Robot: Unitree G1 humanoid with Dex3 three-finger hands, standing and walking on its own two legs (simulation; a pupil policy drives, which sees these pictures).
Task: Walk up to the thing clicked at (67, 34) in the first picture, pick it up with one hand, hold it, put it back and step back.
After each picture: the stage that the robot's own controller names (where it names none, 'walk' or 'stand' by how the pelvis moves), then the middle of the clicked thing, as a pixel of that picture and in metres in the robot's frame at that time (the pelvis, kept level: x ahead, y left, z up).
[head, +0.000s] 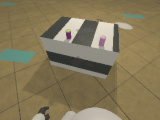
stand; (68, 34) +0.94 +0.33 -0.08
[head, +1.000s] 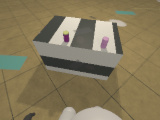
walk; (66, 36) +0.82 +0.29 -0.06
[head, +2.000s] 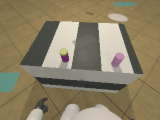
stand; (64, 55) +0.49 +0.23 -0.05
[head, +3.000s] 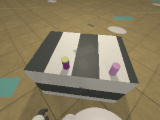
stand; (65, 63) +0.48 +0.24 -0.09
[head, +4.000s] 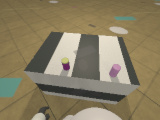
stand; (65, 64) +0.47 +0.24 -0.09
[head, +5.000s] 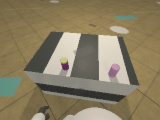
stand; (64, 64) +0.47 +0.25 -0.09
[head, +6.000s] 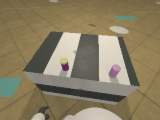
stand; (64, 64) +0.47 +0.24 -0.09
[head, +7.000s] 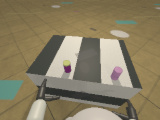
rise first; (67, 66) +0.46 +0.23 -0.08
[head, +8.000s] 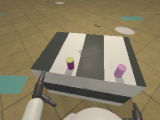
go down; (70, 63) +0.48 +0.22 -0.08
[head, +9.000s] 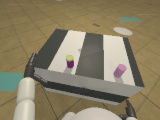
go down; (70, 61) +0.49 +0.21 -0.08
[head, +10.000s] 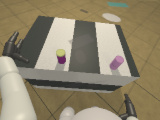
go down; (61, 56) +0.47 +0.21 -0.04
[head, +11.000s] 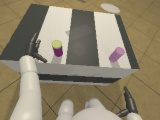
close in; (57, 48) +0.50 +0.21 -0.01
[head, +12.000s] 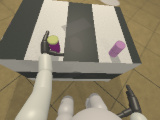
close; (54, 45) +0.51 +0.21 +0.01
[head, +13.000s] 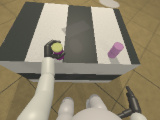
lift; (58, 52) +0.46 +0.18 +0.01
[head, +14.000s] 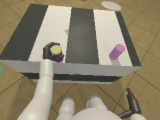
lift; (57, 54) +0.45 +0.20 +0.01
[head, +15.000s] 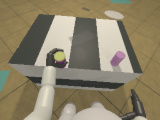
lift; (60, 60) +0.40 +0.19 +0.03
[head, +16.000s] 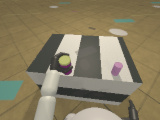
hold; (66, 65) +0.32 +0.16 +0.13
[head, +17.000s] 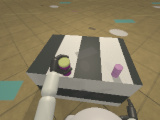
hold; (65, 67) +0.32 +0.17 +0.11
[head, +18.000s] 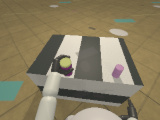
hold; (66, 67) +0.32 +0.16 +0.10
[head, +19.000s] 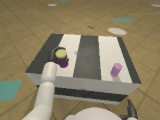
crouch; (62, 59) +0.38 +0.20 +0.12
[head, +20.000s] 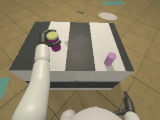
lower; (54, 42) +0.50 +0.21 +0.12
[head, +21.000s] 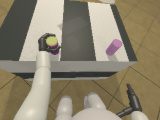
lower; (53, 46) +0.50 +0.20 +0.01
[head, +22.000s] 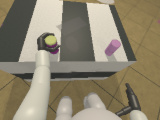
lower; (52, 45) +0.50 +0.20 +0.02
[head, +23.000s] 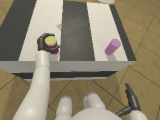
lower; (52, 45) +0.50 +0.20 +0.01
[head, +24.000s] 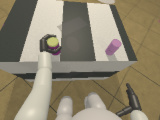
lower; (54, 47) +0.50 +0.19 +0.01
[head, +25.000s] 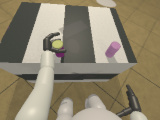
open; (58, 49) +0.49 +0.17 +0.00
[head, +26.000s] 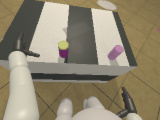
sink last; (63, 49) +0.49 +0.15 -0.01
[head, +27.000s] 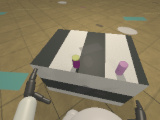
stand; (76, 61) +0.49 +0.17 -0.04
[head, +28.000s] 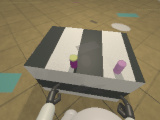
stand; (73, 61) +0.47 +0.16 -0.05
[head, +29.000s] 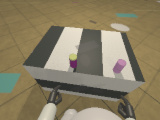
stand; (73, 61) +0.48 +0.16 -0.04
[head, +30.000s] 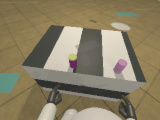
stand; (73, 61) +0.47 +0.16 -0.03
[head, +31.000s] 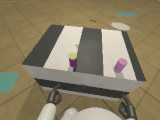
stand; (73, 60) +0.47 +0.16 -0.03
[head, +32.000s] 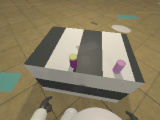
stand; (73, 61) +0.48 +0.17 -0.04
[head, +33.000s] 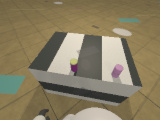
walk; (74, 65) +0.48 +0.17 -0.09
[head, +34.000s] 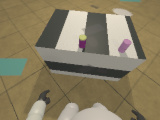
walk; (82, 41) +0.64 +0.11 -0.05
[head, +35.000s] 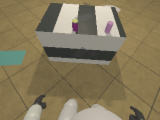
walk; (75, 25) +0.90 +0.23 -0.06
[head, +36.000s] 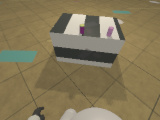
stand; (81, 29) +1.07 +0.18 -0.07
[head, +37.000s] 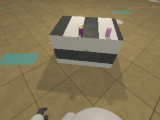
stand; (80, 30) +1.08 +0.19 -0.09
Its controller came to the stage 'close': yes
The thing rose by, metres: 0.21
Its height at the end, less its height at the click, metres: +0.00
